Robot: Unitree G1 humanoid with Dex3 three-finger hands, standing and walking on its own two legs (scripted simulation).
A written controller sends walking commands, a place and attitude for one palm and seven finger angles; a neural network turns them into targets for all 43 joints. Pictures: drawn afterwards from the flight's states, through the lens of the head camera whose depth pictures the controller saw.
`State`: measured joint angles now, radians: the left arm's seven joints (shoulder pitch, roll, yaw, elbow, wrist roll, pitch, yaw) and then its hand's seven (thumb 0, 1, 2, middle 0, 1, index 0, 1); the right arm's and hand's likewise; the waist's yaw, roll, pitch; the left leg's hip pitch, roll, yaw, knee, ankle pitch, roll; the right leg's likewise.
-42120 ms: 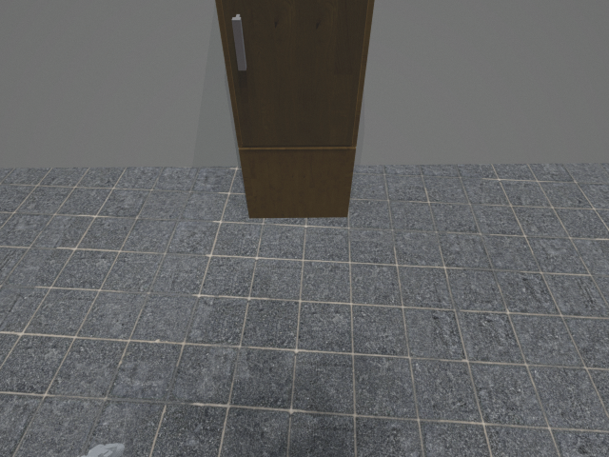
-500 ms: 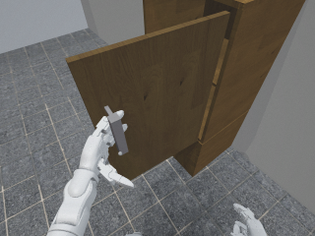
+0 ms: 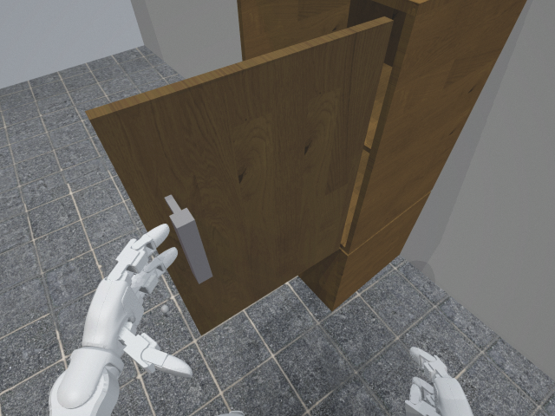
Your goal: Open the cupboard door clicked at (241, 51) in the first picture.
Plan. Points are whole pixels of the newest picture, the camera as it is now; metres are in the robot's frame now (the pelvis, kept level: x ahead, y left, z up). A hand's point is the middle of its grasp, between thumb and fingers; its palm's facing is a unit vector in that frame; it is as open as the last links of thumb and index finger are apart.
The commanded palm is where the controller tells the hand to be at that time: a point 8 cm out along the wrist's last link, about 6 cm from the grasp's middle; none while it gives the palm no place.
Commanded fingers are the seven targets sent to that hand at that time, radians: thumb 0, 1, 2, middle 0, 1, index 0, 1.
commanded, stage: slide the hand sideways off the handle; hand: left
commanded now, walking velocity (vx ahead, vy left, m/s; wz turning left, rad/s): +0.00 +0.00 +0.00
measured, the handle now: (187, 239) +0.34 +0.16 +0.08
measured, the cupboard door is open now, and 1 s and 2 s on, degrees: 85 85 85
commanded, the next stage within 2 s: draw the hand back to the body in 0.40 s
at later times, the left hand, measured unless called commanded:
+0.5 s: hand (108, 331) +0.21 +0.22 +0.07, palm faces -0.01 -1.00 -0.03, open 16.3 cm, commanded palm +0.19 +0.27 +0.08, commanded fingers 0.00 -0.50 0.30 -0.15 -0.30 -0.15 -0.30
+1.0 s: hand (73, 330) +0.19 +0.24 +0.12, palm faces +0.01 -1.00 -0.07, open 16.2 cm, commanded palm +0.16 +0.29 +0.13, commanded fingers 0.00 -0.29 0.39 -0.16 -0.30 -0.16 -0.30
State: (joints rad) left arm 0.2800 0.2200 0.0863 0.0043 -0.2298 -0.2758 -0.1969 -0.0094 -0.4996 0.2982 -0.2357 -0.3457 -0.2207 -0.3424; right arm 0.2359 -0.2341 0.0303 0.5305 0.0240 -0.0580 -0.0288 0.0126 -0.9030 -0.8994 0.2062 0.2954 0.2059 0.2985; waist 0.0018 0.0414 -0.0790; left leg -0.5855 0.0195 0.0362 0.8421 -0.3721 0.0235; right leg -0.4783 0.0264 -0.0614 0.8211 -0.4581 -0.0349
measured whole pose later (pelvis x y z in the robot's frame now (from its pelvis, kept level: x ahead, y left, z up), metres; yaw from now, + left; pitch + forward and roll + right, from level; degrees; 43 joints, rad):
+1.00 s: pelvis -0.01 +0.02 +0.01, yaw +2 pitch +3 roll -3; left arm 0.39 0.31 0.25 -0.20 -0.34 -0.11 -0.33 -0.01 -0.48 0.31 -0.15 -0.30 -0.15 -0.30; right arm 0.24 -0.25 0.06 0.56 0.05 -0.23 -0.08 0.01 -0.90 -0.90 0.21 0.30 0.21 0.30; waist 0.03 0.06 -0.07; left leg -0.51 0.00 0.01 0.79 -0.34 0.05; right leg -0.36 0.01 -0.08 0.72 -0.40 0.00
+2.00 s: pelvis +0.03 -0.02 +0.04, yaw +0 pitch -3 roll +0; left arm 0.47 0.35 0.31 -0.36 -0.07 -0.06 0.10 0.02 0.87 0.89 -0.21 -0.30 -0.21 -0.30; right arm 0.17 -0.24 0.01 0.64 0.01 -0.06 -0.07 0.01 -0.90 -0.90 0.21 0.30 0.21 0.30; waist 0.07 0.07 0.02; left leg -0.13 0.02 0.05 0.41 -0.23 0.00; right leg -0.01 0.04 -0.04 0.35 -0.29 -0.05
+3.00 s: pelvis -0.09 +0.05 +0.02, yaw +2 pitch -1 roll -3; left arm 0.57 0.40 0.40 -0.56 -0.03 -0.19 0.16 0.02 0.89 0.90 -0.21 -0.30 -0.22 -0.30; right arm 0.21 -0.22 0.00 0.61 0.01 -0.05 -0.07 0.01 -0.90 -0.90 0.21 0.30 0.21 0.30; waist 0.02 0.02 0.05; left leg -0.47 -0.02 0.02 0.67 -0.32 0.02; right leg -0.34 0.03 0.01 0.55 -0.20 0.02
